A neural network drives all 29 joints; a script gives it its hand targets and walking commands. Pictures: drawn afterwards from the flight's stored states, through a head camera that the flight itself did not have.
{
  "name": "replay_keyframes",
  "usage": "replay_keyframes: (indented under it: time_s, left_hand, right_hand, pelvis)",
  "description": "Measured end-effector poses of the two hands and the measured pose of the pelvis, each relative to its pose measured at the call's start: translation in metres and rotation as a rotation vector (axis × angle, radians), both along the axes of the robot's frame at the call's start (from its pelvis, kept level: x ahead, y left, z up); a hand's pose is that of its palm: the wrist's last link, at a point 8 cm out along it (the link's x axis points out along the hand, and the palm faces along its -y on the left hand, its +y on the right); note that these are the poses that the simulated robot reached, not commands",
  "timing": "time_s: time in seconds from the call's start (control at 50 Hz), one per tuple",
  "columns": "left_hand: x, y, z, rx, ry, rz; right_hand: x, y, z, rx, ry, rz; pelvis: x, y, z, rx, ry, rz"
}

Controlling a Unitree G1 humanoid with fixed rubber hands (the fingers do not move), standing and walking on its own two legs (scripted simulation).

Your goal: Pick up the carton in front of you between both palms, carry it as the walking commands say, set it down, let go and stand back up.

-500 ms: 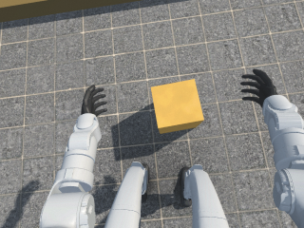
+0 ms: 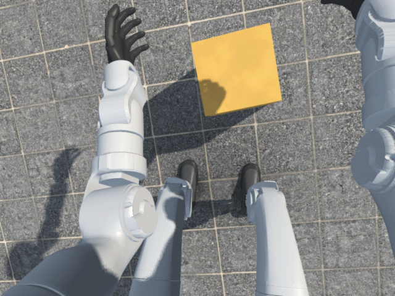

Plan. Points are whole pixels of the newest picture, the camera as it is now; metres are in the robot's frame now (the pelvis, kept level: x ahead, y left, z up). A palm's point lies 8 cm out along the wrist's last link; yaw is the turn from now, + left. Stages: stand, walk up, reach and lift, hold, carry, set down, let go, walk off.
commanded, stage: reach and lift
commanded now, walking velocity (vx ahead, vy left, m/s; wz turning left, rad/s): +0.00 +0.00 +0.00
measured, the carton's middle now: (235, 78) +0.51 -0.02 -0.52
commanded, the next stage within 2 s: none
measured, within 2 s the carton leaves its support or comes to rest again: leaves its support in 1.60 s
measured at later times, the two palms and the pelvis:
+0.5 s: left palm (161, 83) +0.48 +0.17 -0.36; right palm (309, 58) +0.53 -0.20 -0.37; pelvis -0.04 +0.03 -0.20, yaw +3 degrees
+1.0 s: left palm (172, 79) +0.50 +0.17 -0.45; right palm (294, 60) +0.54 -0.18 -0.45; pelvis -0.04 +0.02 -0.27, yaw +3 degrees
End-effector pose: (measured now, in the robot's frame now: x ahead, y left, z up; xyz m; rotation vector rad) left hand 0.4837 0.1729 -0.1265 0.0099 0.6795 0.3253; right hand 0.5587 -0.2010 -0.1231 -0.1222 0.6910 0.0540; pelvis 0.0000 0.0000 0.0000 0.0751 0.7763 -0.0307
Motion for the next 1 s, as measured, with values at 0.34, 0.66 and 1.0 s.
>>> replay_keyframes:
  time_s: [0.34, 0.66, 1.0]
  left_hand:
    - [-0.002, -0.002, -0.171, -0.015, 0.037, -0.048]
    - [-0.007, 0.000, -0.289, -0.038, 0.078, -0.052]
    - [0.015, -0.007, -0.319, -0.040, 0.066, -0.075]
  right_hand:
    - [-0.031, -0.004, -0.181, -0.023, 0.020, -0.081]
    - [-0.029, 0.011, -0.297, -0.005, 0.043, -0.054]
    - [-0.015, 0.017, -0.329, -0.005, 0.015, -0.029]
  pelvis:
    - [-0.013, 0.025, -0.136, 0.027, 0.104, 0.008]
    - [-0.054, 0.023, -0.246, 0.026, -0.103, 0.026]
    - [-0.041, 0.018, -0.274, 0.026, -0.157, 0.037]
